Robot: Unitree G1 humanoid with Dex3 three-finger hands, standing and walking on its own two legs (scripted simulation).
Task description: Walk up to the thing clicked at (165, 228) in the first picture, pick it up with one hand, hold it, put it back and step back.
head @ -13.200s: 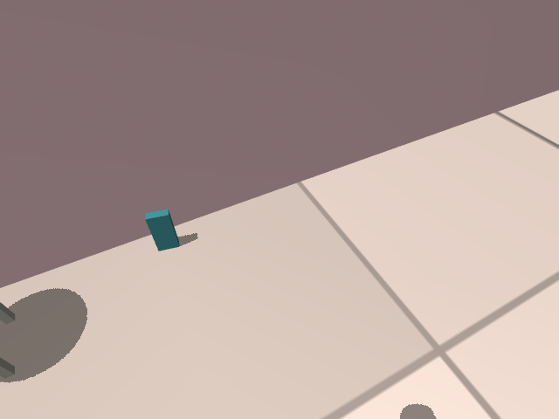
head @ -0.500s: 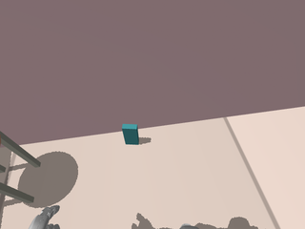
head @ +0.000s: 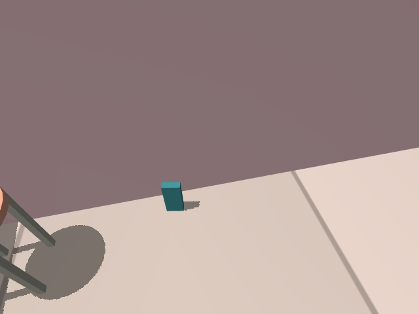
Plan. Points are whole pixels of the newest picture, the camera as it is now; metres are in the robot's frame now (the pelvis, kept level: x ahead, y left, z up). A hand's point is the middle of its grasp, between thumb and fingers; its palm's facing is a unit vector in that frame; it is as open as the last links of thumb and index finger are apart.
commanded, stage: walk up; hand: left
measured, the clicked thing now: (173, 197) +0.81 +0.25 -0.65
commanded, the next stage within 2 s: stand in 0.74 s
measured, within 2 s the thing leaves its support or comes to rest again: neither
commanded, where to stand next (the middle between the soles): +0.47 +0.02 m, yaw +5 degrees
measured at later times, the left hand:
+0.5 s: hand out of the picture +0.11 +0.27 -0.14, palm faces +0.07 -0.93 -0.36, open 7.4 cm
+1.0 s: hand out of the picture +0.06 +0.26 -0.14, palm faces +0.04 -0.94 -0.34, open 7.4 cm
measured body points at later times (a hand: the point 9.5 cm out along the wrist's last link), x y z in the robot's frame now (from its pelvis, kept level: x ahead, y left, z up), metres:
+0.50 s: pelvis +0.02 +0.01 +0.01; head +0.03 +0.01 +0.45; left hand +0.11 +0.32 -0.11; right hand +0.12 -0.29 -0.12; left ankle +0.02 +0.13 -0.73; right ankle -0.02 -0.13 -0.73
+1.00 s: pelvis +0.01 +0.01 +0.02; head +0.03 +0.01 +0.47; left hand +0.06 +0.31 -0.12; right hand +0.14 -0.28 -0.11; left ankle +0.02 +0.13 -0.73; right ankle -0.02 -0.13 -0.73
